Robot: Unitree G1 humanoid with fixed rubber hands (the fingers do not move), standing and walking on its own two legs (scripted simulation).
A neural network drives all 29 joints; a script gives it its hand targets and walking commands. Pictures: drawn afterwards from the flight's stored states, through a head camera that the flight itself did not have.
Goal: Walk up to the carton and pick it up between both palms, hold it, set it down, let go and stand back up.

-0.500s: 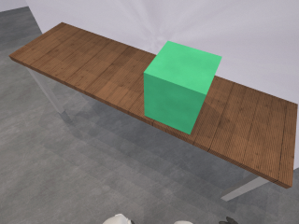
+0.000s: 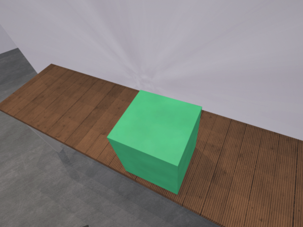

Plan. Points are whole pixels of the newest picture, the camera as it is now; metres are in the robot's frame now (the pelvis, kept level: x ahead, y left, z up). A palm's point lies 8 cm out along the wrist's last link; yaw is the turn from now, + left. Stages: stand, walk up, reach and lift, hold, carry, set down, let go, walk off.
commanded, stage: walk up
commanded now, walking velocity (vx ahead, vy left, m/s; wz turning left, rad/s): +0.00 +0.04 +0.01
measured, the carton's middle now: (159, 142) +0.39 +0.00 -0.08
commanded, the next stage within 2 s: none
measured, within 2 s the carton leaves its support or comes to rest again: neither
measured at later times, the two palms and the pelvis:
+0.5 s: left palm out of the picture +0.07 +0.22 -0.15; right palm out of the picture +0.06 -0.26 -0.13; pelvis +0.00 -0.02 +0.00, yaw -2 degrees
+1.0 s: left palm out of the picture -0.10 +0.14 -0.13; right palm out of the picture -0.05 -0.31 -0.15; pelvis -0.07 -0.07 +0.00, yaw +1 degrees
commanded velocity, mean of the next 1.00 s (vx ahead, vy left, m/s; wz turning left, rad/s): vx -0.03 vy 0.01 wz -0.02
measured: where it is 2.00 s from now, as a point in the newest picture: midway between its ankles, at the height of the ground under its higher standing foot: outside the picture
